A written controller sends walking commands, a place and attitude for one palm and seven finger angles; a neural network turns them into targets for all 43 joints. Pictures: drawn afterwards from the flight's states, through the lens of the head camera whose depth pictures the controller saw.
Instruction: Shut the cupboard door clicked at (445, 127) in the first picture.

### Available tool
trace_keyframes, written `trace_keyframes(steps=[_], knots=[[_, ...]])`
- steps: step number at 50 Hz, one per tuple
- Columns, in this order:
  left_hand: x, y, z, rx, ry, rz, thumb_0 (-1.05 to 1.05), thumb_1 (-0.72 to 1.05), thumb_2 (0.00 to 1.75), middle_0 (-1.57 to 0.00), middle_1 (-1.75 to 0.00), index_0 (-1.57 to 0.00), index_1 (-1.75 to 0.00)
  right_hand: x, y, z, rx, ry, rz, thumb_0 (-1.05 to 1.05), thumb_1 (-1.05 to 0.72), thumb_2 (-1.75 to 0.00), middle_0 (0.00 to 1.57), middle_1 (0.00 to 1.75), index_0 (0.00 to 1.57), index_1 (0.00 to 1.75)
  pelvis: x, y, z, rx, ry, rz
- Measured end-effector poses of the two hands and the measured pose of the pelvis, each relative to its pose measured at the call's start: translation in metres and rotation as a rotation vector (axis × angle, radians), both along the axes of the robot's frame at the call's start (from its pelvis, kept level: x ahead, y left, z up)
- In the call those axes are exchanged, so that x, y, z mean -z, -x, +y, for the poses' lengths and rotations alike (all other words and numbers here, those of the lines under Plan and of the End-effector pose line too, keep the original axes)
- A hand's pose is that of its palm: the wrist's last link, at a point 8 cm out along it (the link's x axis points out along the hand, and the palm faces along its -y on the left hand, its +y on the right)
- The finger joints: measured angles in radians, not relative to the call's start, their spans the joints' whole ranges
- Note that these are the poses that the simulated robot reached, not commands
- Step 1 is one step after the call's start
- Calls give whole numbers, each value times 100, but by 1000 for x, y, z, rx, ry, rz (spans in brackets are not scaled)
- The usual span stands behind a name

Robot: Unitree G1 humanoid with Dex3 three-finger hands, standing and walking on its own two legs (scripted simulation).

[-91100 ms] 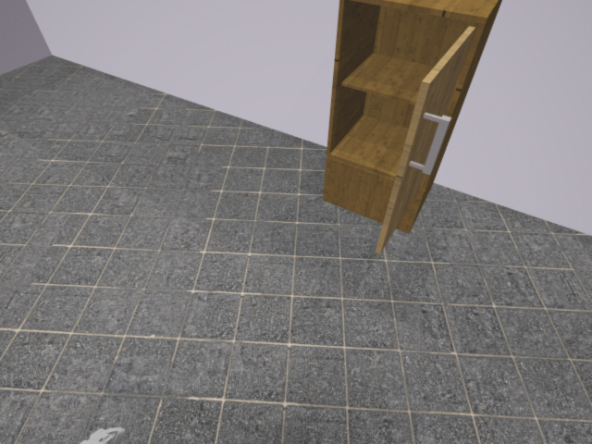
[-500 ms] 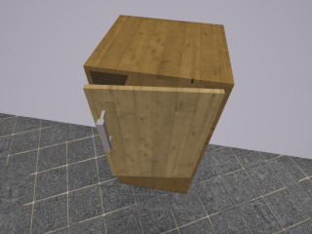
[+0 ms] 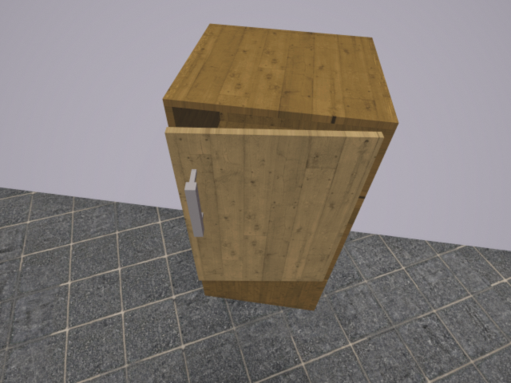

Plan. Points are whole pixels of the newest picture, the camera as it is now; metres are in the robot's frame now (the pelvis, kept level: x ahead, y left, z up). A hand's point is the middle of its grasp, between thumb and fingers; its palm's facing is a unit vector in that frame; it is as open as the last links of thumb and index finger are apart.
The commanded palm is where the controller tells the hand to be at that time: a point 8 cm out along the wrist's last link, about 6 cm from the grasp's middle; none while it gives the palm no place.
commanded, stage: raise the hand and make a fist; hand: left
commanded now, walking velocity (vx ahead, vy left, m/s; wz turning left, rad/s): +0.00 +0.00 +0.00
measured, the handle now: (196, 204) +0.47 +0.16 -0.04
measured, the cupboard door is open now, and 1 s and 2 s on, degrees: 8 8 8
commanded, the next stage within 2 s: bring the fist close to the handle in 1.96 s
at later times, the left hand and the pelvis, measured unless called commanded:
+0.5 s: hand out of the picture +0.12 +0.16 -0.10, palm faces +0.10 -0.99 +0.03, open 6.0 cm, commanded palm +0.11 +0.22 -0.06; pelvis -0.04 -0.02 -0.11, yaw +2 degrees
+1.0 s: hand (144, 345) +0.18 +0.18 -0.04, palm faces +0.13 -0.99 -0.06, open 3.7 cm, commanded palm +0.15 +0.22 -0.05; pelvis -0.01 -0.02 -0.11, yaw +1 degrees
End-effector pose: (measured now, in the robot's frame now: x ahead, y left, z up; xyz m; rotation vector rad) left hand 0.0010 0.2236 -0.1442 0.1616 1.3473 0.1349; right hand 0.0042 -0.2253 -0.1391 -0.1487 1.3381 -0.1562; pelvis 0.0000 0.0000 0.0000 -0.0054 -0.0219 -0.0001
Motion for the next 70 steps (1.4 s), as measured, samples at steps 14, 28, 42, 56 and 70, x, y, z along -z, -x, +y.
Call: trace_keyframes(steps=[14, 28, 42, 56, 70], knots=[[-138, -166, -1, 4, 24, -1194, 1, 91, 90, -27, -38, -26, -37, -26, -98, -24, -124, 83, -663, 1, -90, -90, 20, 30, 20, 30, 35, 30, 1, -41, 8, 113], [-65, -77, 1, -5, 35, -1202, 2, 90, 90, -51, -63, -50, -63, -5, -196, -17, -321, 75, -870, 1, -90, -90, 20, 30, 20, 30, 112, 37, -27, -48, 55, 247], [-74, -168, -19, 127, 196, -1142, 1, 90, 90, -76, -91, -75, -91, 55, -148, -17, -100, -1, -615, 1, -90, -90, 21, 30, 20, 30, 112, 16, -30, -13, 41, 313], [-81, -166, -7, 144, 187, -1290, 1, 90, 90, -102, -119, -101, -119, 40, -157, -39, -134, 131, -618, 1, -90, -90, 20, 30, 20, 30, 113, 13, -14, -14, 60, 333], [-107, -167, 14, 101, 112, -1334, 1, 90, 90, -125, -145, -124, -144, 14, -173, 11, -202, 30, -697, 1, -90, -90, 21, 30, 20, 30, 96, 16, -3, -26, 77, 285]])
